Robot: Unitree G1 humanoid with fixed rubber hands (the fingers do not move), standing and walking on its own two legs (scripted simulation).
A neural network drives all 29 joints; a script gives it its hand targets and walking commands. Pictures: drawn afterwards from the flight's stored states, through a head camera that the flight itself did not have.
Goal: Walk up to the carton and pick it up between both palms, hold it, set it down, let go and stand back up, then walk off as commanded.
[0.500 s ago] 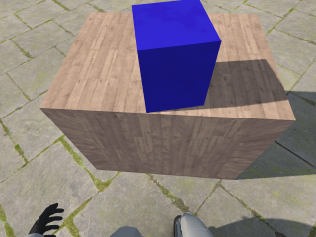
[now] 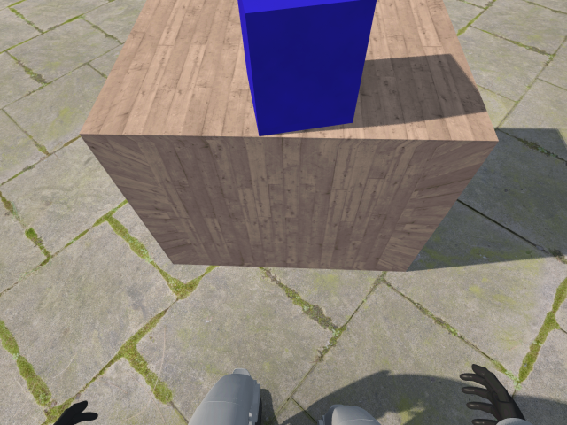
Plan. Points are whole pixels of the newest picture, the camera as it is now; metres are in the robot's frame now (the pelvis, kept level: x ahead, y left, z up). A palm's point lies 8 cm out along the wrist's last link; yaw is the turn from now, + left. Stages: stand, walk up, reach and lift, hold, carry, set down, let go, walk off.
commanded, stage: walk off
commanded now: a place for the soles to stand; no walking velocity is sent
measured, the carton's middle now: (297, 44) +0.76 +0.00 +0.06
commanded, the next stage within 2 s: stand in 1.24 s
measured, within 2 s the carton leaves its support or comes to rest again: neither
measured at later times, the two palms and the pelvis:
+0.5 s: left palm out of the picture -0.02 +0.32 -0.09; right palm out of the picture -0.04 -0.30 -0.09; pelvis -0.11 +0.01 +0.01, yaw +1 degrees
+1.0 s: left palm out of the picture -0.07 +0.31 -0.08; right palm out of the picture -0.08 -0.27 -0.10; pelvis -0.15 +0.01 +0.03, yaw +2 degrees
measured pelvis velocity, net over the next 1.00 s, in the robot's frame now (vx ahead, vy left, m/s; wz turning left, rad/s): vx -0.15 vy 0.01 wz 0.03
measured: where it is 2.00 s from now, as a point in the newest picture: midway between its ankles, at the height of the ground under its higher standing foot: outside the picture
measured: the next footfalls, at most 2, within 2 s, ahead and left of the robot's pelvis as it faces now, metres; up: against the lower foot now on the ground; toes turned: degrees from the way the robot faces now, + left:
left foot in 0.32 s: -0.07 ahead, +0.14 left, +0.00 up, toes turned -1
right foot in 0.54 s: -0.05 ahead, -0.09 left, +0.00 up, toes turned +5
